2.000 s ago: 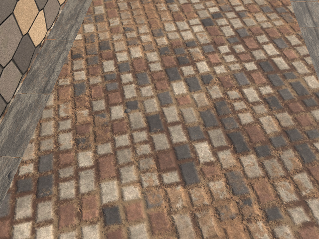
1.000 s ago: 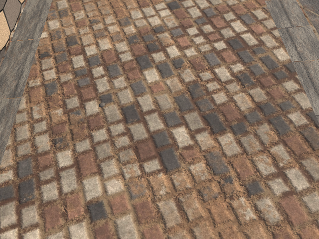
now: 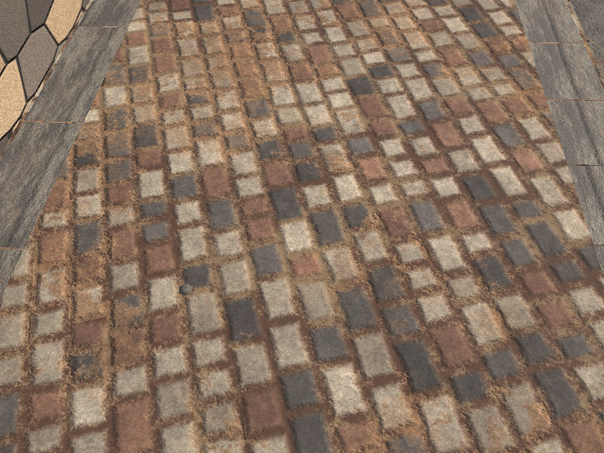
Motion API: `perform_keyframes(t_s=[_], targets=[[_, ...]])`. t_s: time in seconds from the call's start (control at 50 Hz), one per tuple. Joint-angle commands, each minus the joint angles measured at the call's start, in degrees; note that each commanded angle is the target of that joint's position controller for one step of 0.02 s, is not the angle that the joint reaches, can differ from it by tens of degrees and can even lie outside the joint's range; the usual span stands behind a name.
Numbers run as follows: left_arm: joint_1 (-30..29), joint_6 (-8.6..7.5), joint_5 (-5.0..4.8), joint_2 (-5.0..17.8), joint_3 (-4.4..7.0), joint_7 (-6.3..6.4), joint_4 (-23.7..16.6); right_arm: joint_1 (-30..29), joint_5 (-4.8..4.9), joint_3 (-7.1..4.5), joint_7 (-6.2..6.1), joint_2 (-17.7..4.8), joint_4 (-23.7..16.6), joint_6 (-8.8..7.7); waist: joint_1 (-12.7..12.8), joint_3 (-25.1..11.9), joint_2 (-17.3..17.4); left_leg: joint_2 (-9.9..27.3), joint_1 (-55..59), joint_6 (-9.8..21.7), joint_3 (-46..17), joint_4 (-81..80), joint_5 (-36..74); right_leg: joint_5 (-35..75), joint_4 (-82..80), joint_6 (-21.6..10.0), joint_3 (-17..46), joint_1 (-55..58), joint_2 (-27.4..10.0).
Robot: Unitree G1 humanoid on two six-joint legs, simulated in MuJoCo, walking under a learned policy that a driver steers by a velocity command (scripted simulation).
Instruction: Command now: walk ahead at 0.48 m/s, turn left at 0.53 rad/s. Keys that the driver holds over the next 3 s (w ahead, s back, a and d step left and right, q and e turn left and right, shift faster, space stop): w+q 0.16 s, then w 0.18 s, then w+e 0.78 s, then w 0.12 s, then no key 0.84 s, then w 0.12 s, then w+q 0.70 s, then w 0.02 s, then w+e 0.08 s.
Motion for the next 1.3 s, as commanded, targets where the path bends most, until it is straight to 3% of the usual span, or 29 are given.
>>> perform_keyframes(t_s=[0.02, 0.14, 0.24, 0.28, 0.32, 0.34, 0.36, 0.38, 0.4, 0.42, 0.44, 0.48, 0.54, 0.64, 0.78, 0.84, 0.88, 0.9, 0.92, 0.94, 0.96, 0.98, 1.0, 1.02, 1.06, 1.12, 1.18, 1.24, 1.3], targets=[[0.3, -1.56, -0.38, 6.3, 2.12, 0.29, -1.3, -0.9, -0.32, -0.45, 0.45, -1.5, -5.1, 0.36, 0.5, 0.1, -7.8, 4.6, -10.8, -0.5, -2.8, -1.2, 3.5, 6.6, -14.9, -10.2, 12.7, 6.8, -16.4], [0.5, -1.19, -0.70, 9.9, 3.14, 0.79, 1.4, -9.8, -0.92, 0.54, 2.18, -0.6, -8.1, -0.38, 2.4, 2.7, -5.2, 3.9, -10.5, -0.8, 0.2, -20.1, 18.8, 13.1, -16.4, -9.0, 0.9, 8.1, -15.2], [6.0, 0.15, -2.40, 12.6, 3.79, 0.47, 4.7, -17.2, -0.88, 0.76, 3.44, -0.8, -11.6, -0.86, 4.2, 4.6, -4.3, 1.3, -7.8, 2.7, 3.6, -30.8, 15.9, 17.5, -14.7, -7.7, -2.1, 14.4, -17.4], [6.4, 0.94, -2.77, 14.4, 4.10, 0.53, 5.5, -15.2, -1.29, -0.29, 3.45, -2.8, -12.0, -0.84, 1.7, 1.7, -6.0, -2.1, -1.9, 4.9, 6.2, -32.9, 10.6, 34.9, -8.1, -6.9, -3.5, 17.6, -17.8], [6.4, 1.68, -2.52, 13.5, 3.27, 0.97, 5.7, -0.2, -1.23, -3.19, 2.59, -7.7, -8.1, -0.34, -6.9, -7.6, -5.9, -6.6, 21.2, 7.9, 8.3, -36.6, 13.4, 44.8, 12.0, -3.9, -7.2, 11.6, -14.5], [7.4, 1.37, -0.60, 9.8, 1.58, 1.18, 4.2, 8.7, -1.11, -4.69, 1.43, -12.7, -6.5, 0.32, -9.6, -14.6, 1.8, 3.6, 39.1, 10.8, -6.0, -34.7, 17.3, 21.3, 31.2, -1.3, -7.8, -2.9, -11.5], [14.5, 0.29, -0.49, 3.4, -0.61, 0.35, 3.0, 6.1, -1.50, -4.25, 1.41, -16.3, -7.4, -0.14, -2.3, -23.2, 13.1, 17.9, 51.2, 20.4, -37.8, -43.4, 4.0, -23.7, 49.7, 1.6, 0.4, -21.7, -1.1], [8.2, -0.58, -2.99, 10.2, 0.88, -0.07, 3.9, 6.3, -1.73, -2.82, 1.90, -10.2, -8.2, -0.88, -7.1, -23.5, 3.9, 19.2, 48.7, 19.4, -39.4, -48.6, 0.1, -22.7, 55.0, 1.0, 9.5, -25.8, -2.3], [3.1, -0.84, -4.54, 11.3, 1.32, -0.23, 1.9, 4.1, -2.15, -2.07, 2.12, -8.2, -7.2, -1.54, -6.7, -13.8, 3.2, 17.3, 41.3, 16.9, -28.8, -49.4, 4.7, -17.9, 54.3, 0.3, 8.7, -29.6, -4.4], [1.9, -0.89, -3.78, 10.0, 0.95, 0.19, 1.9, 1.0, -1.96, -1.64, 2.14, -6.8, -6.5, -2.01, -4.3, -9.0, 0.1, 14.9, 33.3, 14.9, -21.3, -49.8, 10.9, -12.6, 50.2, 0.0, 8.5, -28.0, -7.2], [1.8, -0.58, -2.62, 9.7, 1.13, 0.43, 2.3, -1.8, -2.31, -1.21, 2.17, -5.0, -6.3, -2.40, -2.3, -6.1, 0.6, 12.6, 27.2, 13.7, -15.8, -51.2, 15.4, -9.1, 46.8, 0.2, 8.6, -25.4, -8.8], [5.9, 1.06, -2.68, 8.4, 1.18, 0.32, 4.1, -4.2, -2.95, -0.88, 2.12, -3.3, -6.1, -3.53, 0.5, -5.6, 2.1, 10.9, 21.4, 13.1, -9.9, -55.3, 18.3, -4.3, 44.8, 1.0, 9.6, -19.6, -9.8], [4.9, 2.70, -2.51, 6.4, 0.99, 0.64, 4.3, -4.3, -3.19, -1.24, 1.72, -3.7, -4.1, -4.96, 1.2, -2.1, 0.3, 10.5, 18.9, 12.8, -2.7, -59.0, 23.1, 0.5, 40.5, 2.4, 10.8, -21.9, -9.2], [-1.5, 2.06, -2.00, 4.8, 0.57, -0.26, 2.6, -3.7, -3.15, -1.38, 0.56, -4.4, -2.1, -4.86, -0.9, 1.0, 0.0, 8.2, 21.9, 9.7, 6.9, -60.9, 24.8, 15.9, 24.1, 2.8, 9.6, -24.6, -7.3], [-11.9, 1.68, -1.79, 3.5, -0.41, -2.95, -3.3, 1.4, -1.78, -2.36, -0.33, -7.0, 1.6, -2.27, -4.5, 4.3, -1.0, 12.4, 34.8, 8.5, 11.5, -56.2, 34.9, 11.1, 12.3, -0.6, 3.1, -29.1, -5.5], [-8.0, 2.24, -1.89, 5.9, 0.87, -3.47, -4.3, -0.3, -1.48, -2.96, -1.27, -9.4, 1.0, -0.80, -0.7, -1.0, 2.5, 12.5, 37.2, 6.6, 13.8, -45.1, 61.8, 2.3, 12.4, -3.9, -1.9, -20.0, -0.4], [6.4, 2.60, -2.10, 10.9, 3.71, -2.54, -1.5, -2.1, -1.12, -2.74, -1.82, -9.6, 0.4, -0.21, 7.8, -8.9, 1.7, 9.7, 29.8, 4.0, 15.6, -24.5, 63.4, 4.2, 7.7, -8.0, -1.8, 1.1, 3.5], [13.6, 3.35, -2.16, 15.9, 5.27, -1.17, -0.3, -0.4, -2.44, -1.43, -1.79, -6.3, -0.6, -1.02, 9.7, -14.3, -6.5, 6.1, 14.8, 1.5, 15.4, -6.5, 37.3, 6.6, 6.9, -11.8, 13.0, 18.5, -5.7], [10.6, 2.86, -2.32, 19.1, 5.59, -1.06, -2.0, 3.6, -3.00, 0.57, -0.69, -0.2, -3.4, -2.90, 3.3, -20.5, -18.5, -7.7, -9.5, -2.3, 7.0, 14.1, -12.8, -2.0, -0.2, -24.2, 47.1, 36.1, -19.1], [11.5, 2.30, -1.95, 14.3, 4.21, -1.33, -2.5, -2.0, -1.35, -0.23, 0.51, -5.4, -3.9, -5.21, 7.8, -23.0, -10.1, -4.8, -15.8, -0.6, -4.2, 16.4, -12.2, -5.8, -5.5, -22.7, 49.6, 37.3, -19.6], [9.8, 1.81, -1.64, 11.7, 3.55, -1.27, -2.5, -6.5, 0.44, -0.38, 1.01, -6.5, -5.7, -6.22, 7.5, -15.0, -7.0, -2.3, -17.9, 0.7, -3.7, 13.2, -7.7, -3.8, -6.2, -20.0, 40.9, 30.9, -17.8], [6.2, 1.48, -1.83, 10.7, 3.17, -1.36, -2.6, -7.4, -0.36, -0.11, 0.74, -5.5, -5.9, -6.62, 4.2, -8.5, -1.2, 0.2, -16.5, 0.8, -2.9, 6.9, -3.9, 2.6, -6.7, -17.9, 34.3, 21.5, -15.1], [3.0, 1.34, -1.89, 8.5, 2.58, -1.17, -3.3, -7.4, -2.01, -0.56, 0.34, -6.2, -5.4, -6.36, 2.3, -6.1, -0.8, 2.0, -13.3, 0.2, -2.5, 1.6, -1.8, 8.4, -7.3, -16.8, 29.6, 15.4, -13.0], [1.3, 1.35, -1.17, 8.2, 2.26, -0.84, -4.2, -6.3, -2.52, -0.77, 0.41, -6.2, -5.3, -5.72, 0.6, -4.8, -2.8, 2.7, -9.8, -0.6, -2.6, -0.1, -0.2, 12.5, -8.6, -16.8, 27.6, 10.6, -11.7], [0.5, 1.27, -1.28, 8.9, 2.47, -0.28, -4.2, -4.7, -3.08, -0.58, 0.36, -5.1, -5.1, -4.54, -0.7, -3.8, -3.7, 2.9, -7.4, -2.7, -1.2, -4.6, 1.1, 17.8, -10.2, -17.1, 24.6, 5.3, -10.3], [1.9, 1.50, -1.58, 11.1, 3.07, 0.88, -3.3, -9.4, -3.26, 0.51, 0.12, -2.6, -6.6, -3.69, 0.4, -1.9, -4.4, 1.7, -5.9, -5.2, 0.8, -16.4, 9.0, 19.1, -10.6, -15.3, 19.2, -0.7, -7.2], [4.4, 2.04, -1.77, 10.6, 2.81, 1.39, -1.9, -15.0, -2.78, 1.38, 0.80, -1.0, -7.0, -4.16, 3.8, -2.3, -6.8, -0.7, -0.7, -5.4, 2.2, -30.2, 23.0, 13.1, -9.4, -11.8, 15.5, -2.0, -4.6], [8.0, 2.17, -1.89, 10.5, 2.57, 1.23, 0.1, -18.4, -1.90, 1.04, 1.65, -2.3, -7.8, -4.91, 5.7, -1.8, -7.7, -1.3, 0.0, -3.9, 1.2, -35.6, 25.8, 8.3, -7.6, -11.1, 18.8, 2.3, -7.6], [8.3, 2.84, -1.41, 10.1, 2.48, 1.61, 1.2, -17.0, -2.91, -0.09, 2.02, -4.4, -7.8, -5.72, 4.1, -1.9, -9.0, -2.3, 0.9, -0.6, 0.9, -39.6, 21.7, 18.4, -0.5, -8.7, 21.7, 8.7, -9.5]])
